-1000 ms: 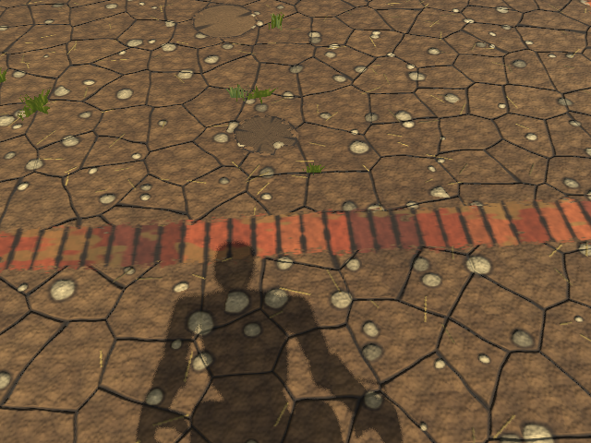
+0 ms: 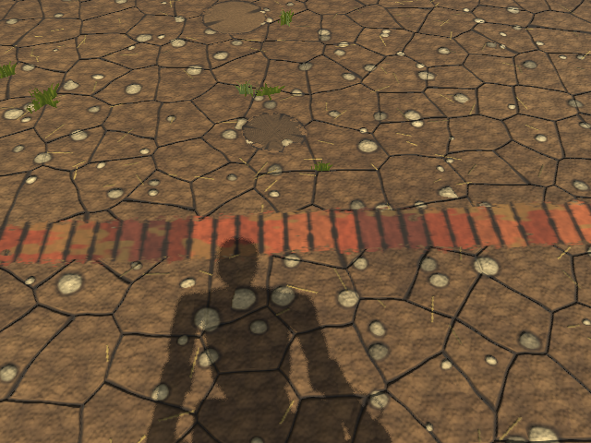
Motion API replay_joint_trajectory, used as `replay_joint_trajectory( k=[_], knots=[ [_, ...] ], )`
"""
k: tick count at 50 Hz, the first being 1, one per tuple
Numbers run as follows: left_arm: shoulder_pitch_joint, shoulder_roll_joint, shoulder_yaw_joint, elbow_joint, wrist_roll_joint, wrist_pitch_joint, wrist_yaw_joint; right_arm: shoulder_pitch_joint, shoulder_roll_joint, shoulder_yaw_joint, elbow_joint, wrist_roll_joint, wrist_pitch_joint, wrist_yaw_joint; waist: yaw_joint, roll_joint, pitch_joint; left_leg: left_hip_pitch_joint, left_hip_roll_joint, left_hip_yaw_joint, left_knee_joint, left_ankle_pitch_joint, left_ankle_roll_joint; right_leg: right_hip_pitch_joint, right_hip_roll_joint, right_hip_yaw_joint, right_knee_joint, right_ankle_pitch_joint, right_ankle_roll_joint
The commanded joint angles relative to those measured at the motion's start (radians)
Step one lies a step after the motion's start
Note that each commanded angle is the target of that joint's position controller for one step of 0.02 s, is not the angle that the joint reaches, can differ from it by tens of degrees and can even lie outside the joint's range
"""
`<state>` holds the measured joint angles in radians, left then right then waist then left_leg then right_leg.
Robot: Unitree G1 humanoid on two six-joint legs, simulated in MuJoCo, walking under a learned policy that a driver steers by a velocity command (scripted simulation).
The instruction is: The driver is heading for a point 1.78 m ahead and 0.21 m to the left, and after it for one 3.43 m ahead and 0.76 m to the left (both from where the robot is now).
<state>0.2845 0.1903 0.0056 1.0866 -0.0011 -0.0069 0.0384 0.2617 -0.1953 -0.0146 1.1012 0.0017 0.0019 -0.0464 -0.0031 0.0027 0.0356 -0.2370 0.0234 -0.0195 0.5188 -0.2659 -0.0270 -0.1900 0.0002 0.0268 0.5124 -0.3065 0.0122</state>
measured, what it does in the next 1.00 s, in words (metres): walks ahead: right foot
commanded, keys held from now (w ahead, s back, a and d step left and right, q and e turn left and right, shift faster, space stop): no key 0.10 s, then w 0.54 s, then no key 0.36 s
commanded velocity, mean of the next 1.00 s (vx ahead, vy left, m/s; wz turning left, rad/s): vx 0.24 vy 0.00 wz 0.00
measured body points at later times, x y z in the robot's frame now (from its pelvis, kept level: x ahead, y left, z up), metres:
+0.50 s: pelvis +0.09 +0.03 +0.00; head +0.10 +0.04 +0.45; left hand +0.13 +0.29 -0.15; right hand +0.03 -0.21 -0.14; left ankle +0.02 +0.13 -0.74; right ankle +0.03 -0.11 -0.64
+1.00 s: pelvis +0.30 -0.02 +0.00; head +0.34 -0.03 +0.45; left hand +0.40 +0.23 -0.13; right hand +0.36 -0.28 -0.15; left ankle +0.29 +0.13 -0.68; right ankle +0.39 -0.10 -0.74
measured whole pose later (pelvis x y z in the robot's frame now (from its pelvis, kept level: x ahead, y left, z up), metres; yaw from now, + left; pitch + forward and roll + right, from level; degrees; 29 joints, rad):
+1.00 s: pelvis +0.30 -0.02 +0.00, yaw +1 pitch +1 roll -1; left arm 0.14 0.22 0.03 0.97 0.03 -0.09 -0.03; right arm 0.24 -0.23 -0.04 0.94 0.00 -0.04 -0.05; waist 0.00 0.04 0.06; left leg -0.48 0.07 -0.04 1.00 -0.43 -0.03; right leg -0.33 0.05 -0.09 0.40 -0.08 -0.08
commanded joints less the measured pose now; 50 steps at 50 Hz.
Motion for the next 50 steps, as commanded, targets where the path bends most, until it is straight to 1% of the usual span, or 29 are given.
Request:
replay_joint_trajectory(
  k=[1, 5, 7, 9, 10, 12, 14, 15, 17, 18, 19, 20, 21, 22, 24, 26, 30, 32, 34, 36, 38, 39, 40, 41, 42, 43, 44, 47, 50],
  knots=[
    [0.067, 0.091, 0.015, -0.015, 0.0, -0.005, 0.003, 0.059, -0.094, -0.015, -0.017, 0.0, -0.005, -0.003, 0.0, -0.001, 0.024, 0.022, -0.001, 0.01, -0.076, 0.136, 0.023, -0.065, -0.008, -0.001, -0.1, 0.137, -0.018],
    [0.077, 0.086, 0.015, -0.014, -0.001, -0.005, 0.004, 0.067, -0.089, -0.015, -0.017, 0.001, -0.005, -0.004, 0.0, -0.001, 0.026, 0.02, -0.002, 0.01, -0.076, 0.135, 0.023, -0.066, -0.008, -0.002, -0.1, 0.136, -0.018],
    [0.104, 0.084, 0.017, -0.001, -0.007, -0.001, 0.007, 0.091, -0.079, -0.015, -0.003, 0.005, -0.001, -0.006, 0.001, -0.01, 0.017, 0.011, -0.036, 0.04, -0.059, -0.126, 0.034, -0.075, 0.013, -0.015, -0.103, -0.131, -0.034],
    [0.098, 0.112, 0.028, -0.018, -0.016, -0.003, 0.011, 0.079, -0.095, -0.022, -0.018, 0.013, -0.007, -0.009, 0.006, -0.025, 0.1, -0.089, -0.042, 0.035, -0.033, -0.4, 0.064, -0.155, -0.007, 0.027, -0.117, -0.427, -0.078],
    [0.107, 0.115, 0.03, -0.024, -0.02, -0.012, 0.01, 0.072, -0.086, -0.021, -0.028, 0.015, -0.019, -0.006, 0.01, -0.036, 0.133, -0.127, -0.032, 0.022, -0.02, -0.423, 0.077, -0.173, -0.037, 0.07, -0.133, -0.478, -0.099],
    [0.155, 0.134, 0.04, -0.023, -0.028, -0.037, 0.002, 0.053, -0.062, -0.018, -0.047, 0.019, -0.052, 0.007, 0.03, -0.084, 0.143, -0.2, -0.029, 0.027, 0.06, -0.336, 0.083, -0.118, -0.116, 0.191, -0.178, -0.497, -0.148],
    [0.194, 0.179, 0.057, -0.019, -0.032, -0.052, -0.007, 0.03, -0.027, -0.013, -0.071, 0.024, -0.083, 0.025, 0.036, -0.183, 0.125, -0.248, -0.047, 0.077, 0.205, -0.195, 0.084, -0.055, -0.244, 0.389, -0.273, -0.538, -0.22],
    [0.174, 0.179, 0.058, -0.03, -0.033, -0.056, -0.009, 0.024, -0.03, -0.014, -0.079, 0.028, -0.095, 0.032, 0.025, -0.183, 0.14, -0.22, -0.032, 0.06, 0.222, -0.175, 0.104, -0.097, -0.278, 0.443, -0.297, -0.512, -0.239],
    [0.069, 0.169, 0.053, -0.071, -0.035, -0.058, -0.015, 0.132, -0.022, -0.018, -0.049, 0.036, -0.109, 0.039, -0.057, -0.169, 0.147, -0.02, -0.035, 0.06, 0.045, -0.176, 0.139, -0.217, -0.225, 0.344, -0.242, -0.417, -0.193],
    [-0.007, 0.153, 0.049, -0.103, -0.039, -0.061, -0.017, 0.245, -0.05, -0.029, -0.008, 0.032, -0.111, 0.037, -0.107, -0.107, 0.138, 0.148, -0.013, 0.002, -0.056, -0.124, 0.145, -0.316, -0.15, 0.226, -0.122, -0.28, -0.142],
    [-0.067, 0.092, 0.036, -0.14, -0.039, -0.076, -0.017, 0.392, -0.156, -0.063, 0.031, 0.031, -0.116, 0.037, -0.153, 0.133, 0.106, 0.301, 0.131, -0.277, -0.199, -0.199, 0.209, -0.467, -0.004, 0.002, 0.213, -0.093, -0.06],
    [-0.068, 0.068, 0.029, -0.176, -0.036, -0.102, -0.013, 0.494, -0.26, -0.085, 0.039, 0.022, -0.125, 0.052, -0.167, 0.346, 0.044, 0.424, 0.348, -0.678, -0.335, -0.128, 0.322, -0.623, 0.059, -0.035, 0.518, -0.195, -0.036],
    [-0.07, 0.105, 0.038, -0.176, -0.042, -0.118, -0.019, 0.414, -0.173, -0.057, 0.016, 0.002, -0.134, 0.052, -0.108, 0.189, 0.062, 0.417, 0.37, -0.693, -0.319, -0.066, 0.32, -0.701, 0.003, 0.056, 0.693, -0.206, -0.06],
    [-0.047, 0.098, 0.037, -0.165, -0.047, -0.126, -0.032, 0.344, -0.13, -0.045, -0.011, 0.002, -0.136, 0.054, -0.073, 0.121, 0.082, 0.4, 0.337, -0.565, -0.301, 0.01, 0.289, -0.731, -0.034, 0.065, 0.761, -0.131, -0.084],
    [-0.078, 0.117, 0.051, -0.169, -0.035, -0.134, -0.041, 0.28, -0.102, -0.029, -0.035, 0.006, -0.123, 0.061, -0.047, 0.051, 0.087, 0.392, 0.271, -0.358, -0.32, 0.188, 0.235, -0.756, -0.092, 0.029, 0.715, 0.004, -0.101],
    [-0.099, 0.097, 0.055, -0.181, -0.029, -0.127, -0.055, 0.311, -0.07, -0.016, -0.03, 0.001, -0.102, 0.052, -0.044, 0.088, 0.072, 0.357, 0.214, -0.218, -0.338, 0.335, 0.205, -0.694, -0.113, -0.013, 0.635, 0.056, -0.086],
    [-0.285, 0.034, 0.027, -0.257, -0.024, -0.11, -0.068, 0.27, -0.119, -0.018, -0.07, -0.006, -0.085, 0.022, -0.056, 0.072, 0.114, 0.16, 0.147, -0.078, -0.409, 0.312, 0.196, -0.532, -0.07, -0.085, 0.276, 0.234, -0.036],
    [-0.349, 0.048, 0.025, -0.287, -0.027, -0.105, -0.072, 0.298, -0.162, -0.029, -0.07, 0.002, -0.09, 0.016, -0.065, 0.102, 0.114, 0.117, 0.163, -0.069, -0.449, 0.28, 0.204, -0.42, -0.038, -0.107, 0.157, 0.295, -0.032],
    [-0.376, 0.082, 0.03, -0.308, -0.029, -0.103, -0.076, 0.3, -0.167, -0.035, -0.063, 0.012, -0.09, 0.013, -0.047, 0.109, 0.131, 0.153, 0.18, -0.052, -0.417, 0.408, 0.188, -0.376, -0.022, -0.092, 0.073, 0.329, -0.051],
    [-0.324, 0.13, 0.049, -0.307, -0.023, -0.108, -0.078, 0.283, -0.175, -0.041, -0.062, 0.008, -0.084, 0.013, 0.003, 0.129, 0.067, 0.234, 0.189, -0.03, -0.296, 0.7, 0.149, -0.276, 0.012, -0.085, 0.029, 0.346, -0.082],
    [-0.072, 0.188, 0.083, -0.224, -0.016, -0.11, -0.072, 0.239, -0.174, -0.042, -0.079, 0.001, -0.071, 0.014, 0.129, 0.14, -0.099, 0.239, 0.141, 0.008, -0.013, 0.913, 0.093, 0.017, 0.056, -0.097, 0.008, 0.414, -0.126],
    [0.049, 0.236, 0.096, -0.191, -0.004, -0.104, -0.062, 0.238, -0.16, -0.034, -0.099, -0.009, -0.072, 0.019, 0.17, 0.094, -0.195, 0.086, 0.093, 0.02, 0.208, 0.707, 0.052, 0.261, -0.055, -0.003, 0.036, 0.638, -0.163],
    [0.118, 0.31, 0.099, -0.174, 0.035, -0.095, -0.058, 0.396, -0.026, 0.0, -0.096, -0.021, -0.079, 0.029, 0.088, -0.198, -0.38, -0.228, -0.069, 0.038, 0.662, -0.112, -0.006, 0.607, -0.378, 0.377, 0.071, 0.974, -0.344],
    [0.125, 0.261, 0.084, -0.171, 0.022, -0.09, -0.067, 0.483, -0.021, 0.003, -0.05, 0.009, -0.095, 0.036, 0.086, -0.241, -0.552, -0.268, -0.121, -0.152, 0.896, -0.404, -0.008, 0.625, -0.462, 0.598, -0.048, 0.944, -0.431],
    [0.007, 0.223, 0.076, -0.19, 0.001, -0.084, -0.071, 0.378, -0.099, -0.019, -0.078, 0.028, -0.1, 0.04, 0.07, -0.162, -0.399, -0.312, -0.056, -0.141, 0.918, -0.349, -0.001, 0.436, -0.403, 0.456, -0.099, 0.805, -0.382],
    [-0.104, 0.172, 0.06, -0.21, -0.009, -0.085, -0.069, 0.257, -0.121, -0.025, -0.114, 0.03, -0.095, 0.031, 0.046, -0.08, -0.244, -0.338, 0.001, -0.079, 0.859, -0.281, 0.003, 0.261, -0.348, 0.319, -0.134, 0.726, -0.327],
    [-0.163, 0.137, 0.045, -0.213, -0.008, -0.09, -0.071, 0.194, -0.129, -0.035, -0.124, 0.018, -0.083, 0.017, 0.02, -0.006, -0.166, -0.302, 0.038, -0.059, 0.797, -0.233, 0.0, 0.105, -0.305, 0.234, -0.181, 0.713, -0.296],
    [-0.209, 0.115, 0.036, -0.182, 0.031, -0.101, -0.074, 0.245, -0.063, -0.038, -0.118, 0.003, -0.035, -0.002, -0.059, -0.057, -0.116, -0.083, 0.076, -0.047, 0.605, -0.162, 0.005, -0.164, -0.227, 0.08, -0.25, 0.701, -0.272],
    [-0.218, 0.14, 0.041, -0.166, 0.039, -0.098, -0.059, 0.182, -0.049, -0.034, -0.143, -0.005, -0.014, -0.016, -0.064, -0.092, -0.122, -0.027, 0.073, -0.026, 0.341, -0.122, -0.001, -0.206, -0.203, 0.032, -0.27, 0.61, -0.274]
  ],
)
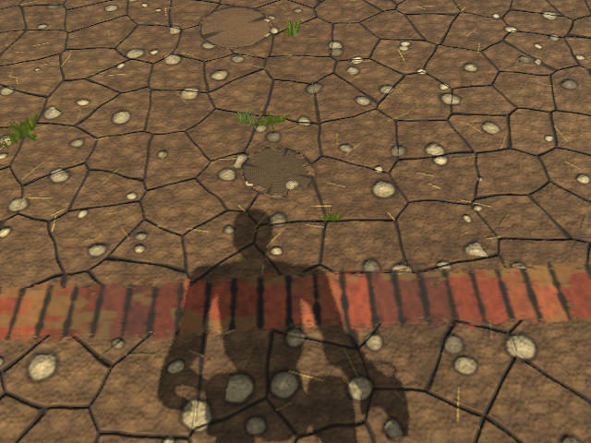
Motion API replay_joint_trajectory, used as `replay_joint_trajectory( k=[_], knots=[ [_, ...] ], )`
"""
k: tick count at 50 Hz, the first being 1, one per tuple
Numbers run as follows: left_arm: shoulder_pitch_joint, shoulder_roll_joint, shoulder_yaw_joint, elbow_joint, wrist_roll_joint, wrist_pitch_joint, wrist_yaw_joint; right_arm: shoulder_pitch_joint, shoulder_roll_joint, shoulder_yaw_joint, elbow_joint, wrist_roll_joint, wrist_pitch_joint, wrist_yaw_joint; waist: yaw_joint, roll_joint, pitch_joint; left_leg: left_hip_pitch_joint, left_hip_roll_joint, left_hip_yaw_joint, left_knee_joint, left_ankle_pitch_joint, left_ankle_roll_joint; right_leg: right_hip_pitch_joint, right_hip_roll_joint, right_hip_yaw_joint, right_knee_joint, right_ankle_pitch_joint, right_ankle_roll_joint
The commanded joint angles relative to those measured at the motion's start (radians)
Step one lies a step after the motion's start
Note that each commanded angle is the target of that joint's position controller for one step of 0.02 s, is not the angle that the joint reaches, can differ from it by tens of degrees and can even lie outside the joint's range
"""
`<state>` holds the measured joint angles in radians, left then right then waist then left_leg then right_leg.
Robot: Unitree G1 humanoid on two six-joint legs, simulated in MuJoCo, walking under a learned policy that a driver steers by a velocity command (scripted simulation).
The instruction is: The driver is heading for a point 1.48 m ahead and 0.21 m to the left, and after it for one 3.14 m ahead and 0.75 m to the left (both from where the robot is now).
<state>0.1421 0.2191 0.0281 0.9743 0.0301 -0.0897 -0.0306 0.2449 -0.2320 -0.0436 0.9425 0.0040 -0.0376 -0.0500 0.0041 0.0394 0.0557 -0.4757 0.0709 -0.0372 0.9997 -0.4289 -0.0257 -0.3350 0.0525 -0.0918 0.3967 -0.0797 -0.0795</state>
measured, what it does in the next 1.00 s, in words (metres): walks ahead: left foot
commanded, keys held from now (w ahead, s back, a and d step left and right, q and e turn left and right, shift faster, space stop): no key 0.86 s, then w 0.14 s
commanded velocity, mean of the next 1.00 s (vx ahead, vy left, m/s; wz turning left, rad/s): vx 0.04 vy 0.00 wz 0.00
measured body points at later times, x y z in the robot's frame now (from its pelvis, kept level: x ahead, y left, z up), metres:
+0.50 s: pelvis +0.08 +0.03 +0.00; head +0.09 +0.03 +0.45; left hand +0.13 +0.28 -0.15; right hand +0.11 -0.22 -0.15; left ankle +0.07 +0.15 -0.74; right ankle +0.08 -0.08 -0.74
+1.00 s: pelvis +0.10 +0.03 +0.00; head +0.10 +0.03 +0.45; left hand +0.12 +0.28 -0.16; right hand +0.11 -0.22 -0.16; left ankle +0.07 +0.14 -0.73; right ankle +0.08 -0.08 -0.74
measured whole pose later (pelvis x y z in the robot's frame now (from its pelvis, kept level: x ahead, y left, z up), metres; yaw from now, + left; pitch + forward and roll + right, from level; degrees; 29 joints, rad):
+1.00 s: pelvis +0.10 +0.03 +0.00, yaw +0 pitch -1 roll +0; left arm 0.24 0.20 0.05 1.11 -0.03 -0.02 0.04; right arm 0.27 -0.18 -0.06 1.09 0.02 -0.02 -0.05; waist 0.01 0.00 0.01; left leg -0.23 0.01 0.03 0.64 -0.44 0.04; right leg -0.22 0.00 -0.06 0.56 -0.34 -0.04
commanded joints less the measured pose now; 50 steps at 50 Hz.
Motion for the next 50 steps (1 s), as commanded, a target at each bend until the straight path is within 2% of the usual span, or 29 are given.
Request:
replay_joint_trajectory(
  k=[1, 2, 4, 6, 7, 8, 9, 10, 11, 14, 18, 28, 43, 44, 45, 46, 47, 48, 49, 50],
  knots=[
    [-0.069, 0.124, 0.023, -0.051, 0.001, -0.007, 0.017, 0.17, -0.026, -0.007, 0.01, -0.009, 0.033, -0.012, -0.059, -0.132, -0.155, 0.227, 0.023, -0.003, -0.197, 0.083, -0.003, -0.055, -0.256, 0.16, -0.165, 0.259, -0.178],
    [-0.059, 0.136, 0.026, -0.047, -0.005, 0.003, 0.024, 0.149, -0.042, -0.012, 0.007, -0.008, 0.042, -0.011, -0.05, -0.133, -0.16, 0.247, 0.017, 0.004, -0.241, 0.131, -0.003, -0.058, -0.258, 0.175, -0.183, 0.099, -0.171],
    [-0.061, 0.139, 0.025, -0.042, -0.019, 0.021, 0.033, 0.117, -0.056, -0.019, 0.005, -0.009, 0.053, -0.007, -0.052, -0.133, -0.125, 0.294, 0.001, 0.023, -0.332, 0.21, 0.007, -0.101, -0.248, 0.199, -0.21, -0.219, -0.141],
    [-0.051, 0.104, 0.013, -0.03, -0.029, 0.033, 0.04, 0.097, -0.058, -0.023, 0.01, -0.023, 0.053, -0.004, -0.058, -0.114, -0.068, 0.344, -0.013, 0.041, -0.442, 0.23, 0.029, -0.144, -0.213, 0.203, -0.199, -0.411, -0.083],
    [-0.014, 0.081, 0.005, -0.014, -0.029, 0.036, 0.04, 0.09, -0.063, -0.023, 0.006, -0.03, 0.05, -0.005, -0.056, -0.085, -0.039, 0.352, 0.011, 0.014, -0.522, 0.257, 0.044, -0.146, -0.19, 0.2, -0.181, -0.467, -0.041],
    [0.011, 0.077, 0.003, -0.008, -0.027, 0.038, 0.041, 0.086, -0.089, -0.024, -0.001, -0.03, 0.045, -0.008, -0.033, -0.038, -0.01, 0.331, 0.063, -0.044, -0.59, 0.27, 0.066, -0.137, -0.152, 0.178, -0.118, -0.446, -0.002],
    [0.084, 0.078, 0.01, -0.003, -0.029, 0.044, 0.046, 0.049, -0.157, -0.042, 0.016, -0.013, 0.039, -0.008, 0.042, 0.11, 0.01, 0.212, 0.058, -0.055, -0.608, 0.101, 0.093, -0.069, -0.076, 0.096, -0.095, -0.361, 0.024],
    [0.065, 0.091, 0.011, 0.007, -0.02, 0.051, 0.055, 0.032, -0.099, -0.034, 0.019, -0.01, 0.029, 0.0, 0.02, 0.109, 0.018, 0.118, 0.034, -0.049, -0.655, -0.014, 0.083, 0.04, -0.066, 0.071, -0.043, -0.279, 0.04],
    [0.065, 0.094, 0.014, 0.007, -0.021, 0.057, 0.06, 0.022, -0.068, -0.026, 0.026, -0.016, 0.019, 0.003, 0.026, 0.106, 0.011, 0.091, 0.029, -0.045, -0.674, -0.028, 0.063, 0.087, -0.069, 0.07, -0.021, -0.235, 0.037],
    [0.081, 0.083, 0.013, 0.026, -0.018, 0.063, 0.064, 0.008, -0.06, -0.026, 0.035, -0.01, -0.004, 0.007, 0.024, 0.051, -0.028, 0.161, 0.012, -0.022, -0.633, 0.165, 0.04, 0.107, -0.084, 0.079, -0.002, -0.147, 0.022],
    [0.064, 0.081, 0.015, 0.037, -0.029, 0.057, 0.058, 0.041, -0.065, -0.028, 0.058, -0.004, -0.006, 0.007, 0.002, -0.001, -0.078, 0.25, 0.003, -0.004, -0.578, 0.355, 0.052, 0.122, -0.091, 0.079, 0.019, -0.021, 0.023],
    [0.076, 0.081, 0.019, 0.074, -0.035, 0.078, 0.065, 0.042, -0.051, -0.026, 0.089, -0.002, 0.012, 0.007, 0.0, -0.039, -0.068, 0.276, -0.014, 0.018, -0.561, 0.443, 0.053, 0.165, -0.097, 0.082, 0.047, 0.089, 0.031],
    [0.064, 0.073, 0.025, 0.107, -0.034, 0.084, 0.071, 0.024, -0.038, -0.024, 0.125, -0.004, 0.027, 0.0, -0.001, -0.032, -0.029, 0.279, -0.027, 0.034, -0.588, 0.356, 0.043, 0.162, -0.1, 0.088, 0.02, 0.032, 0.034],
    [0.085, 0.065, 0.024, 0.121, -0.034, 0.085, 0.071, 0.045, -0.028, -0.023, 0.139, -0.004, 0.029, -0.001, -0.001, -0.035, -0.051, 0.286, -0.04, 0.049, -0.587, 0.255, 0.045, 0.171, -0.09, 0.079, 0.015, -0.077, 0.03],
    [0.094, 0.078, 0.031, 0.126, -0.043, 0.088, 0.072, 0.051, -0.034, -0.026, 0.144, 0.004, 0.031, -0.002, 0.001, -0.044, -0.036, 0.26, -0.064, 0.073, -0.559, 0.086, 0.056, 0.155, -0.079, 0.077, 0.017, -0.271, 0.015],
    [0.102, 0.098, 0.039, 0.126, -0.051, 0.088, 0.074, 0.045, -0.039, -0.029, 0.139, 0.01, 0.03, -0.004, 0.007, -0.061, -0.001, 0.205, -0.077, 0.084, -0.528, -0.082, 0.07, 0.122, -0.091, 0.104, 0.001, -0.491, -0.009],
    [0.116, 0.112, 0.044, 0.122, -0.056, 0.083, 0.075, 0.026, -0.038, -0.029, 0.125, 0.012, 0.023, -0.005, 0.017, -0.084, 0.047, 0.132, -0.078, 0.084, -0.492, -0.178, 0.08, 0.091, -0.135, 0.169, -0.04, -0.648, -0.038],
    [0.153, 0.128, 0.05, 0.123, -0.061, 0.072, 0.074, 0.001, -0.025, -0.025, 0.107, 0.015, 0.009, -0.004, 0.034, -0.124, 0.082, 0.052, -0.077, 0.092, -0.424, -0.181, 0.085, 0.101, -0.206, 0.276, -0.099, -0.747, -0.077],
    [0.198, 0.159, 0.06, 0.132, -0.064, 0.059, 0.071, -0.025, 0.006, -0.018, 0.089, 0.018, -0.008, 0.003, 0.048, -0.19, 0.091, 0.002, -0.086, 0.12, -0.316, -0.097, 0.082, 0.129, -0.306, 0.43, -0.179, -0.807, -0.131],
    [0.212, 0.179, 0.068, 0.133, -0.06, 0.047, 0.07, -0.045, 0.004, -0.019, 0.077, 0.021, -0.021, 0.012, 0.051, -0.216, 0.104, -0.034, -0.059, 0.096, -0.212, -0.046, 0.093, 0.122, -0.389, 0.551, -0.238, -0.806, -0.179]
  ],
)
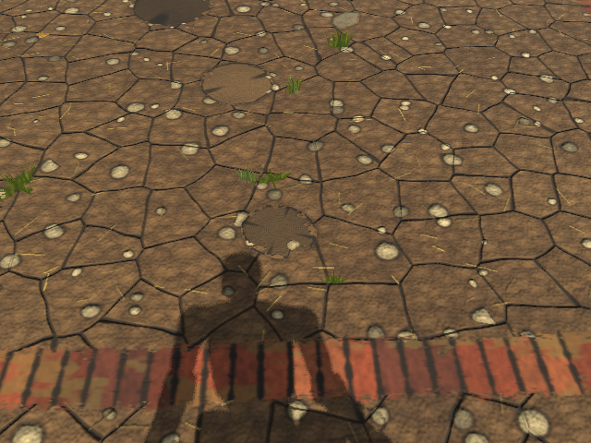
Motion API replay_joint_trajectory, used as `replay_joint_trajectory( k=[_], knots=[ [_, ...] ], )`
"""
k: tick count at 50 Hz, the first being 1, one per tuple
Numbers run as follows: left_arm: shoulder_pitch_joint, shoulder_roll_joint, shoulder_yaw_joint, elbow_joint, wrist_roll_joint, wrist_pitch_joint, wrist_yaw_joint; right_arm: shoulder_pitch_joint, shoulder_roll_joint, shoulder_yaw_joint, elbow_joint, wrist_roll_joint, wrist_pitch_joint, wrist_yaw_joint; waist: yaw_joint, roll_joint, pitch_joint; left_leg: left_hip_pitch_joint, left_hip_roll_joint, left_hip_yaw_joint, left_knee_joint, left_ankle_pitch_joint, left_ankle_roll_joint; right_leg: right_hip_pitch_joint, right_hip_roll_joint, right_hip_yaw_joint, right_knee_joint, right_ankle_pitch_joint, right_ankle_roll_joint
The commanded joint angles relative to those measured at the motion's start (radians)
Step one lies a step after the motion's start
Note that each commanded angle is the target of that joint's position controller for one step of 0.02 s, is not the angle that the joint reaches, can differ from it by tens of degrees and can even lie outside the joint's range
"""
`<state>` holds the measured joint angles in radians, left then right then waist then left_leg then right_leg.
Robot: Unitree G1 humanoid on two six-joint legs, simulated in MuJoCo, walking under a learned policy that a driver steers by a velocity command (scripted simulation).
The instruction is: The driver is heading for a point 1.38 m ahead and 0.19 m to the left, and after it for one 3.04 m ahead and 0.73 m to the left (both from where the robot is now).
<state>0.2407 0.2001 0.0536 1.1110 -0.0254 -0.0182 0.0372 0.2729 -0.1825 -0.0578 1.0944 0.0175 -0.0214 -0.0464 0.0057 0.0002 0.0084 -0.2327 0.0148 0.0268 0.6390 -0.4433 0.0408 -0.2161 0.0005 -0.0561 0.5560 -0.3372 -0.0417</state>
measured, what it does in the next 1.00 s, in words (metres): walks ahead: left foot, then right foot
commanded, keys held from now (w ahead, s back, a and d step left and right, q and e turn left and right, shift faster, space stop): w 0.92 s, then w+q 0.08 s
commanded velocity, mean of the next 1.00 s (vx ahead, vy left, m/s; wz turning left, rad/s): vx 0.43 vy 0.00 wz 0.01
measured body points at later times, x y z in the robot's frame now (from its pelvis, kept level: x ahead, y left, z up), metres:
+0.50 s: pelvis +0.16 +0.06 +0.01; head +0.18 +0.07 +0.46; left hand +0.35 +0.30 -0.11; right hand +0.07 -0.17 -0.13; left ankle +0.05 +0.15 -0.73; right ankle +0.34 -0.11 -0.67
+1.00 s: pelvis +0.46 +0.01 +0.01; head +0.48 +0.01 +0.46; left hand +0.45 +0.27 -0.13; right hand +0.62 -0.25 -0.10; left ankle +0.62 +0.19 -0.66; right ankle +0.43 -0.08 -0.73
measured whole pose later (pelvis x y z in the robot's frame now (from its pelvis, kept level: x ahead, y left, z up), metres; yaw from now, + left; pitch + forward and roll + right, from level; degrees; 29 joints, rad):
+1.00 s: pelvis +0.46 +0.01 +0.01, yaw +0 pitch +1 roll -2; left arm 0.34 0.22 0.05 1.06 0.00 -0.10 -0.01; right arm 0.11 -0.25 -0.08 0.90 0.01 -0.09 -0.02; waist 0.06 0.04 0.00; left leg -0.72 0.16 -0.04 0.86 -0.02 0.02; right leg -0.08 0.07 -0.08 0.23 -0.17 -0.06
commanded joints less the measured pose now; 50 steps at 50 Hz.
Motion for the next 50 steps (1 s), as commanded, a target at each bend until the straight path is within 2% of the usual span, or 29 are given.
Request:
replay_joint_trajectory(
  k=[1, 2, 3, 5, 8, 9, 10, 11, 12, 13, 15, 16, 17, 18, 22, 27, 30, 32, 33, 34, 35, 36, 37, 38, 39, 41, 43, 46, 50],
  knots=[
    [0.109, 0.19, 0.042, -0.012, 0.007, -0.038, 0.001, -0.096, -0.062, -0.011, -0.088, 0.01, -0.047, 0.017, 0.049, -0.158, 0.157, -0.321, 0.025, -0.007, 0.245, -0.058, 0.04, -0.001, -0.377, 0.573, -0.421, -0.509, -0.238],
    [0.093, 0.185, 0.04, -0.025, 0.013, -0.051, -0.003, -0.099, -0.068, -0.014, -0.095, 0.015, -0.054, 0.023, 0.041, -0.143, 0.149, -0.367, 0.051, -0.036, 0.31, -0.1, 0.051, 0.019, -0.393, 0.583, -0.423, -0.455, -0.24],
    [0.065, 0.179, 0.039, -0.041, 0.008, -0.06, -0.007, -0.094, -0.074, -0.016, -0.1, 0.019, -0.06, 0.028, 0.026, -0.129, 0.139, -0.389, 0.077, -0.054, 0.296, -0.109, 0.059, 0.041, -0.384, 0.546, -0.415, -0.389, -0.219],
    [0.012, 0.174, 0.038, -0.063, -0.009, -0.061, -0.011, -0.085, -0.083, -0.023, -0.094, 0.021, -0.071, 0.031, -0.003, -0.112, 0.105, -0.261, 0.071, -0.015, 0.101, -0.051, 0.06, 0.011, -0.294, 0.367, -0.392, -0.234, -0.147],
    [-0.005, 0.181, 0.041, -0.069, -0.019, -0.043, -0.018, 0.12, -0.057, -0.035, 0.006, 0.008, -0.068, 0.036, -0.09, -0.075, 0.039, 0.171, -0.058, 0.126, -0.101, 0.202, 0.018, -0.211, -0.155, 0.152, -0.241, -0.158, -0.103],
    [-0.022, 0.152, 0.031, -0.076, -0.015, -0.045, -0.019, 0.208, -0.071, -0.044, 0.03, 0.006, -0.063, 0.035, -0.127, -0.026, 0.025, 0.269, -0.034, 0.076, -0.132, 0.186, 0.026, -0.28, -0.122, 0.108, -0.116, -0.092, -0.077],
    [-0.052, 0.077, 0.01, -0.098, 0.001, -0.052, -0.025, 0.328, -0.148, -0.062, 0.04, 0.0, -0.065, 0.028, -0.165, 0.208, -0.008, 0.359, 0.186, -0.251, -0.3, 0.05, 0.097, -0.401, -0.042, -0.008, 0.263, -0.037, -0.009],
    [-0.065, 0.036, 0.003, -0.141, -0.002, -0.07, -0.023, 0.397, -0.231, -0.065, 0.038, -0.008, -0.078, 0.041, -0.156, 0.352, -0.028, 0.422, 0.38, -0.701, -0.48, -0.104, 0.248, -0.61, 0.052, 0.027, 0.531, -0.226, 0.003],
    [-0.092, 0.069, 0.008, -0.156, -0.027, -0.083, -0.025, 0.315, -0.196, -0.047, 0.025, -0.018, -0.094, 0.043, -0.111, 0.227, 0.033, 0.352, 0.422, -0.763, -0.493, -0.268, 0.276, -0.71, -0.028, 0.118, 0.696, -0.196, -0.024],
    [-0.108, 0.096, 0.01, -0.165, -0.034, -0.093, -0.033, 0.217, -0.148, -0.029, -0.009, -0.014, -0.105, 0.048, -0.078, 0.14, 0.087, 0.31, 0.382, -0.654, -0.487, -0.261, 0.232, -0.76, -0.077, 0.134, 0.727, -0.076, -0.049],
    [-0.08, 0.118, 0.023, -0.141, -0.008, -0.097, -0.031, 0.098, -0.129, -0.012, -0.05, -0.013, -0.106, 0.059, -0.023, 0.074, 0.096, 0.216, 0.291, -0.417, -0.499, 0.01, 0.153, -0.672, -0.129, 0.121, 0.616, 0.097, -0.05],
    [-0.075, 0.127, 0.03, -0.134, -0.001, -0.092, -0.033, 0.1, -0.098, -0.002, -0.053, -0.017, -0.1, 0.059, -0.017, 0.072, 0.09, 0.19, 0.25, -0.323, -0.51, 0.123, 0.127, -0.614, -0.138, 0.109, 0.56, 0.141, -0.042],
    [-0.077, 0.109, 0.029, -0.132, 0.0, -0.086, -0.036, 0.133, -0.101, 0.0, -0.045, -0.022, -0.098, 0.055, -0.02, 0.096, 0.084, 0.174, 0.234, -0.267, -0.515, 0.22, 0.125, -0.575, -0.135, 0.091, 0.516, 0.176, -0.029],
    [-0.093, 0.098, 0.028, -0.134, 0.006, -0.081, -0.039, 0.173, -0.096, 0.003, -0.037, -0.021, -0.095, 0.049, -0.028, 0.081, 0.08, 0.192, 0.209, -0.209, -0.506, 0.343, 0.124, -0.572, -0.128, 0.071, 0.481, 0.201, -0.017],
    [-0.267, 0.058, 0.013, -0.201, 0.004, -0.071, -0.047, 0.206, -0.137, -0.001, -0.045, -0.023, -0.088, 0.027, -0.055, 0.07, 0.105, 0.164, 0.188, -0.122, -0.536, 0.443, 0.128, -0.537, -0.093, 0.038, 0.21, 0.344, 0.012],
    [-0.414, 0.062, -0.001, -0.257, -0.006, -0.076, -0.073, 0.268, -0.144, -0.011, -0.028, -0.008, -0.082, 0.022, -0.084, 0.079, 0.151, 0.229, 0.217, -0.074, -0.548, 0.453, 0.13, -0.489, -0.063, 0.013, 0.028, 0.407, -0.006],
    [-0.432, 0.087, 0.002, -0.284, -0.007, -0.087, -0.09, 0.258, -0.16, -0.023, -0.026, -0.004, -0.071, 0.021, -0.057, 0.089, 0.136, 0.33, 0.251, -0.055, -0.474, 0.619, 0.115, -0.451, -0.048, 0.008, -0.032, 0.336, -0.046],
    [-0.321, 0.142, 0.028, -0.266, -0.005, -0.092, -0.088, 0.229, -0.19, -0.033, -0.037, -0.008, -0.061, 0.02, 0.015, 0.138, 0.034, 0.366, 0.252, -0.036, -0.318, 1.009, 0.093, -0.257, 0.016, -0.035, -0.027, 0.27, -0.079],
    [-0.148, 0.185, 0.053, -0.218, -0.007, -0.09, -0.082, 0.208, -0.187, -0.031, -0.043, -0.011, -0.054, 0.022, 0.102, 0.146, -0.064, 0.326, 0.214, -0.003, -0.128, 1.143, 0.07, -0.041, 0.052, -0.058, -0.035, 0.275, -0.108],
    [0.047, 0.236, 0.075, -0.17, -0.002, -0.084, -0.072, 0.184, -0.175, -0.022, -0.065, -0.017, -0.054, 0.025, 0.182, 0.124, -0.19, 0.11, 0.177, 0.009, 0.136, 0.982, 0.038, 0.289, -0.052, 0.061, 0.01, 0.274, -0.157],
    [0.206, 0.335, 0.096, -0.14, 0.026, -0.079, -0.066, 0.305, -0.035, 0.018, -0.085, -0.013, -0.073, 0.043, 0.13, -0.143, -0.391, -0.31, -0.008, 0.003, 0.588, 0.381, -0.035, 0.704, -0.354, 0.58, -0.064, 0.051, -0.337],
    [0.204, 0.262, 0.069, -0.127, 0.025, -0.075, -0.066, 0.276, -0.049, 0.018, -0.068, 0.011, -0.107, 0.051, 0.136, -0.192, -0.46, -0.426, -0.068, -0.171, 0.764, -0.094, -0.015, 0.707, -0.406, 0.852, -0.257, -0.033, -0.344],
    [0.09, 0.204, 0.051, -0.141, 0.012, -0.08, -0.068, 0.157, -0.129, -0.006, -0.113, 0.038, -0.123, 0.051, 0.117, -0.17, -0.275, -0.53, 0.001, -0.162, 0.816, -0.055, 0.008, 0.568, -0.359, 0.684, -0.275, -0.022, -0.275],
    [-0.017, 0.157, 0.035, -0.169, 0.009, -0.086, -0.069, 0.078, -0.154, -0.01, -0.137, 0.039, -0.128, 0.043, 0.083, -0.078, -0.167, -0.513, 0.061, -0.127, 0.775, 0.043, 0.02, 0.38, -0.328, 0.526, -0.296, 0.076, -0.238],
    [-0.083, 0.121, 0.023, -0.176, 0.019, -0.093, -0.075, 0.044, -0.159, -0.021, -0.141, 0.023, -0.122, 0.031, 0.043, -0.009, -0.098, -0.457, 0.101, -0.106, 0.708, 0.112, 0.021, 0.21, -0.291, 0.416, -0.325, 0.171, -0.215],
    [-0.11, 0.089, 0.012, -0.16, 0.034, -0.102, -0.082, 0.096, -0.112, -0.027, -0.136, 0.008, -0.089, 0.02, -0.024, -0.049, -0.058, -0.331, 0.148, -0.113, 0.618, 0.166, 0.027, 0.029, -0.232, 0.296, -0.382, 0.208, -0.193],
    [-0.077, 0.115, 0.014, -0.14, 0.03, -0.103, -0.073, 0.087, -0.086, -0.025, -0.149, 0.008, -0.069, 0.017, -0.04, -0.064, -0.01, -0.335, 0.163, -0.098, 0.544, 0.177, 0.015, -0.045, -0.219, 0.238, -0.431, 0.227, -0.206],
    [-0.012, 0.16, 0.021, -0.124, 0.03, -0.101, -0.047, -0.045, -0.115, -0.03, -0.203, -0.009, -0.064, 0.017, -0.021, -0.045, 0.036, -0.452, 0.175, -0.086, 0.374, 0.327, -0.021, -0.022, -0.218, 0.199, -0.463, 0.28, -0.212],
    [0.042, 0.179, 0.024, -0.12, 0.026, -0.097, -0.031, -0.174, -0.095, -0.017, -0.237, -0.001, -0.07, 0.041, 0.019, -0.045, 0.044, -0.434, 0.135, -0.044, 0.109, 0.55, -0.018, 0.037, -0.187, 0.073, -0.465, 0.346, -0.158]
  ],
)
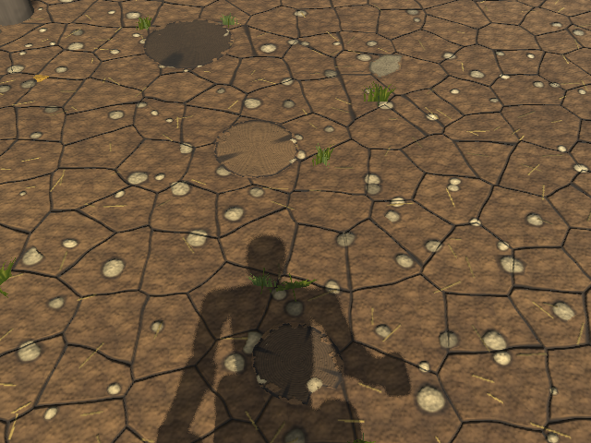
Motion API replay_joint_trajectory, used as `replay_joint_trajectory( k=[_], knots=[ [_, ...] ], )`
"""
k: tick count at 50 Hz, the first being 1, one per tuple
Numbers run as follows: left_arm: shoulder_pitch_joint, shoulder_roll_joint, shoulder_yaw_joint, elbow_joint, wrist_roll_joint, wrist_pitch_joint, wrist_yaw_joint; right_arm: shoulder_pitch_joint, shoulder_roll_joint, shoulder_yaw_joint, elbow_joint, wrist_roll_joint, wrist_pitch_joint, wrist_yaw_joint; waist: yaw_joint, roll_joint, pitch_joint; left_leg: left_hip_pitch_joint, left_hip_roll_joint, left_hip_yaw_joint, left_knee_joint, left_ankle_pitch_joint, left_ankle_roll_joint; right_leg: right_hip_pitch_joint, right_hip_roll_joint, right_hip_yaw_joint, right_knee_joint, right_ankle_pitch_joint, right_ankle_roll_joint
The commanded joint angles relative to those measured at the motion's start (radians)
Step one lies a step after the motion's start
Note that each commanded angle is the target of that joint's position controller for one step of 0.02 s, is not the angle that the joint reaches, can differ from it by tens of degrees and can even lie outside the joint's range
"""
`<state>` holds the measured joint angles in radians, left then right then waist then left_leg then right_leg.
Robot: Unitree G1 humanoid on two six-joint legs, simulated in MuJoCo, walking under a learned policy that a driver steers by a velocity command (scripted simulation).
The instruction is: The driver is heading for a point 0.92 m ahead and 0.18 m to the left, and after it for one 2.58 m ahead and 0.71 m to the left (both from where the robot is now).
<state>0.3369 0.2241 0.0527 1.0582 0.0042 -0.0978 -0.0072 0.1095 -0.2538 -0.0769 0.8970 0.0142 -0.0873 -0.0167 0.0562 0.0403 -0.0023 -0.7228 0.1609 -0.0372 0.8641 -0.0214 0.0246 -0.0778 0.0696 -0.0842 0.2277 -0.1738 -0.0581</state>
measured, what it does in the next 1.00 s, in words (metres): walks ahead, turning left: left foot, then right foot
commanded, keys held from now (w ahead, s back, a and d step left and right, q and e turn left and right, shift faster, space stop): w+q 0.38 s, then w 0.62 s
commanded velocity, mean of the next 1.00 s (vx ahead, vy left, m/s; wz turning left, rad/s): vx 0.50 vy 0.00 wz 0.26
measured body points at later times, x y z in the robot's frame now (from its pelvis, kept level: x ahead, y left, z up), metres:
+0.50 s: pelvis +0.29 +0.09 +0.00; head +0.32 +0.11 +0.45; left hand +0.39 +0.39 -0.12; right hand +0.41 -0.16 -0.12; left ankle +0.28 +0.15 -0.75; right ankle +0.43 -0.10 -0.67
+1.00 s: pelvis +0.59 +0.08 +0.00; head +0.61 +0.07 +0.45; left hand +0.56 +0.35 -0.13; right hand +0.78 -0.14 -0.12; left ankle +0.58 +0.25 -0.67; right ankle +0.61 +0.01 -0.75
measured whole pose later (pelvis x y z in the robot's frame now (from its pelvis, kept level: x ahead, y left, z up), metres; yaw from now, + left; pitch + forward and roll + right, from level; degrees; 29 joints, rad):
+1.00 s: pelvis +0.59 +0.08 +0.00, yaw +16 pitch +2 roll -1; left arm 0.30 0.24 0.05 0.92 0.00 -0.11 -0.03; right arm 0.22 -0.28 -0.07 0.81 0.01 -0.07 -0.01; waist 0.04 0.05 0.01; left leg -0.60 0.10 -0.04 1.04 -0.24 0.03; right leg -0.19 0.07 -0.05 0.32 -0.16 -0.07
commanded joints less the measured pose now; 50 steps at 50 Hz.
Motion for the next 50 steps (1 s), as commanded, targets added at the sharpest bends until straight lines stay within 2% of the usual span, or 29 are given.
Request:
replay_joint_trajectory(
  k=[1, 4, 7, 9, 10, 11, 12, 13, 14, 15, 16, 17, 18, 19, 22, 28, 32, 35, 37, 38, 39, 40, 41, 42, 43, 44, 45, 47, 50],
  knots=[
    [-0.034, 0.159, 0.025, -0.062, -0.006, -0.017, 0.015, -0.048, -0.02, 0.007, -0.05, 0.005, -0.004, 0.017, -0.017, -0.083, 0.06, 0.066, -0.025, 0.035, -0.157, 0.15, 0.001, -0.082, -0.258, 0.081, -0.141, 0.176, -0.134],
    [0.025, 0.166, 0.029, -0.041, -0.01, -0.01, 0.016, -0.136, -0.021, 0.016, -0.088, 0.013, -0.001, 0.036, 0.015, -0.076, 0.09, 0.023, -0.047, 0.035, -0.236, 0.131, 0.019, 0.045, -0.299, 0.045, -0.121, 0.177, -0.124],
    [0.039, 0.176, 0.036, -0.037, -0.013, 0.011, 0.02, -0.18, -0.035, 0.018, -0.131, 0.014, -0.002, 0.061, 0.013, -0.077, 0.099, -0.006, -0.068, 0.046, -0.281, 0.022, 0.055, 0.175, -0.345, 0.015, -0.048, 0.264, -0.1],
    [0.003, 0.205, 0.045, -0.057, -0.015, 0.023, 0.025, -0.131, -0.068, 0.004, -0.141, 0.01, -0.002, 0.073, -0.029, -0.111, 0.05, 0.109, -0.12, 0.102, -0.281, -0.08, 0.088, 0.203, -0.35, -0.022, 0.073, 0.571, -0.075],
    [-0.018, 0.215, 0.048, -0.068, -0.014, 0.033, 0.028, -0.037, -0.101, -0.015, -0.126, 0.009, 0.0, 0.075, -0.086, -0.123, -0.014, 0.243, -0.164, 0.136, -0.288, -0.103, 0.109, 0.194, -0.336, -0.051, 0.215, 0.742, -0.057],
    [-0.025, 0.203, 0.041, -0.084, -0.009, 0.042, 0.034, 0.129, -0.154, -0.046, -0.083, 0.01, 0.003, 0.07, -0.163, -0.102, -0.103, 0.468, -0.212, 0.145, -0.318, -0.078, 0.139, 0.119, -0.291, -0.09, 0.437, 0.795, -0.025],
    [-0.005, 0.175, 0.026, -0.116, 0.01, 0.036, 0.038, 0.293, -0.255, -0.079, -0.059, 0.007, 0.011, 0.052, -0.205, 0.041, -0.224, 0.786, -0.035, -0.141, -0.317, -0.055, 0.214, -0.147, -0.243, -0.109, 0.783, 0.49, 0.021],
    [0.068, 0.042, -0.017, -0.15, 0.009, -0.002, 0.018, 0.287, -0.301, -0.083, -0.073, 0.014, 0.009, 0.054, -0.117, 0.276, -0.341, 1.107, 0.189, -0.731, -0.507, -0.263, 0.409, -0.576, -0.003, 0.003, 1.143, -0.319, 0.081],
    [-0.015, 0.157, 0.009, -0.157, -0.018, -0.046, 0.003, 0.303, -0.213, -0.053, -0.078, 0.002, 0.008, 0.057, -0.165, 0.122, -0.366, 1.138, 0.175, -0.76, -0.577, -0.268, 0.351, -0.683, -0.056, 0.187, 1.207, -0.338, 0.039],
    [-0.095, 0.182, 0.018, -0.186, -0.045, -0.064, -0.003, 0.264, -0.179, -0.044, -0.08, -0.004, 0.006, 0.055, -0.159, 0.072, -0.246, 1.04, 0.134, -0.569, -0.558, -0.153, 0.295, -0.731, -0.1, 0.172, 1.191, -0.274, 0.018],
    [-0.127, 0.162, 0.016, -0.19, -0.035, -0.067, 0.005, 0.187, -0.165, -0.038, -0.1, -0.003, 0.002, 0.057, -0.115, -0.038, -0.151, 0.866, 0.085, -0.424, -0.562, -0.013, 0.268, -0.689, -0.146, 0.164, 1.099, -0.2, 0.023],
    [-0.137, 0.165, 0.027, -0.188, -0.014, -0.057, 0.017, 0.135, -0.137, -0.03, -0.115, -0.007, 0.0, 0.055, -0.079, -0.058, -0.107, 0.74, 0.05, -0.335, -0.575, 0.07, 0.252, -0.633, -0.182, 0.155, 1.018, -0.158, 0.031],
    [-0.126, 0.158, 0.03, -0.196, -0.009, -0.041, 0.023, 0.109, -0.127, -0.027, -0.126, -0.015, -0.001, 0.052, -0.048, -0.015, -0.088, 0.64, 0.025, -0.298, -0.593, 0.125, 0.254, -0.559, -0.2, 0.159, 0.972, -0.144, 0.042],
    [-0.116, 0.15, 0.033, -0.2, -0.005, -0.026, 0.025, 0.102, -0.12, -0.026, -0.132, -0.011, -0.001, 0.048, -0.033, 0.002, -0.08, 0.591, 0.003, -0.27, -0.608, 0.142, 0.255, -0.526, -0.205, 0.157, 0.93, -0.137, 0.056],
    [-0.144, 0.12, 0.032, -0.211, 0.004, 0.0, 0.027, 0.149, -0.137, -0.029, -0.123, -0.003, -0.007, 0.028, -0.035, 0.02, -0.064, 0.539, -0.013, -0.195, -0.644, 0.186, 0.252, -0.538, -0.2, 0.127, 0.795, -0.034, 0.093],
    [-0.337, 0.097, 0.019, -0.263, -0.008, -0.009, 0.013, 0.22, -0.146, -0.026, -0.093, -0.003, -0.004, 0.008, -0.111, 0.057, 0.005, 0.551, -0.024, -0.151, -0.685, -0.018, 0.196, -0.525, -0.157, 0.118, 0.4, 0.275, 0.09],
    [-0.409, 0.117, 0.016, -0.294, -0.016, -0.024, -0.009, 0.266, -0.149, -0.027, -0.06, -0.001, -0.001, 0.006, -0.138, 0.051, 0.053, 0.639, 0.032, -0.184, -0.653, -0.032, 0.196, -0.545, -0.141, 0.119, 0.311, 0.262, 0.06],
    [-0.383, 0.141, 0.021, -0.303, -0.016, -0.035, -0.023, 0.267, -0.164, -0.033, -0.049, 0.0, 0.012, -0.002, -0.11, 0.06, 0.054, 0.726, 0.077, -0.21, -0.595, 0.068, 0.173, -0.522, -0.131, 0.117, 0.271, 0.155, 0.019],
    [-0.264, 0.171, 0.038, -0.272, -0.014, -0.039, -0.022, 0.234, -0.171, -0.032, -0.058, 0.001, 0.022, -0.003, -0.039, 0.06, -0.007, 0.728, 0.041, -0.176, -0.467, 0.312, 0.144, -0.339, -0.084, 0.068, 0.235, 0.116, -0.017],
    [-0.115, 0.211, 0.058, -0.229, -0.007, -0.04, -0.017, 0.228, -0.145, -0.02, -0.067, -0.005, 0.024, -0.001, 0.023, 0.029, -0.115, 0.667, -0.023, -0.128, -0.281, 0.372, 0.118, -0.118, -0.102, 0.086, 0.252, 0.141, -0.052],
    [0.059, 0.271, 0.069, -0.207, 0.001, -0.037, -0.014, 0.245, -0.1, 0.0, -0.087, -0.024, 0.026, -0.001, 0.073, -0.1, -0.264, 0.489, -0.109, -0.065, 0.033, 0.099, 0.08, 0.156, -0.281, 0.311, 0.256, 0.116, -0.117],
    [0.111, 0.32, 0.082, -0.172, 0.001, -0.031, -0.025, 0.397, -0.015, 0.019, -0.088, 0.002, 0.004, 0.007, -0.006, -0.425, -0.333, 0.107, -0.264, -0.057, 0.333, -0.534, 0.023, 0.434, -0.458, 0.786, 0.116, -0.098, -0.264],
    [0.077, 0.214, 0.054, -0.186, -0.024, -0.031, -0.03, 0.342, -0.12, 0.005, -0.074, 0.014, -0.01, 0.008, 0.03, -0.279, -0.259, -0.015, -0.204, -0.143, 0.439, -0.547, 0.034, 0.401, -0.437, 0.819, 0.061, -0.274, -0.229],
    [0.002, 0.167, 0.04, -0.204, -0.024, -0.027, -0.026, 0.234, -0.159, -0.005, -0.1, 0.022, -0.019, 0.012, 0.031, -0.183, -0.13, -0.059, -0.154, -0.115, 0.434, -0.445, 0.045, 0.275, -0.405, 0.659, 0.053, -0.243, -0.182],
    [-0.067, 0.163, 0.034, -0.221, -0.011, -0.022, -0.026, 0.181, -0.148, -0.003, -0.112, 0.014, -0.021, 0.009, 0.003, -0.091, -0.072, -0.018, -0.101, -0.078, 0.389, -0.353, 0.042, 0.142, -0.369, 0.551, 0.034, -0.132, -0.161],
    [-0.103, 0.141, 0.025, -0.227, -0.002, -0.02, -0.029, 0.148, -0.14, -0.008, -0.119, -0.004, -0.017, 0.006, -0.014, -0.063, -0.023, 0.009, -0.073, -0.064, 0.33, -0.3, 0.036, 0.046, -0.332, 0.475, 0.006, -0.028, -0.154],
    [-0.113, 0.139, 0.021, -0.225, 0.009, -0.021, -0.027, 0.167, -0.127, -0.01, -0.123, -0.003, -0.011, 0.007, -0.043, -0.112, -0.028, 0.062, -0.047, -0.064, 0.299, -0.268, 0.031, -0.007, -0.318, 0.431, -0.012, 0.046, -0.158],
    [-0.097, 0.137, 0.02, -0.212, 0.0, -0.025, -0.026, 0.189, -0.1, -0.007, -0.119, -0.003, 0.002, 0.007, -0.057, -0.127, -0.028, 0.091, -0.032, -0.045, 0.238, -0.25, 0.015, -0.043, -0.291, 0.353, -0.046, 0.145, -0.167],
    [-0.061, 0.178, 0.029, -0.193, -0.006, -0.023, -0.011, 0.109, -0.084, -0.003, -0.148, -0.011, 0.011, 0.003, -0.047, -0.096, -0.001, 0.014, -0.019, -0.023, 0.117, -0.142, -0.016, -0.037, -0.288, 0.282, -0.08, 0.271, -0.174]
  ],
)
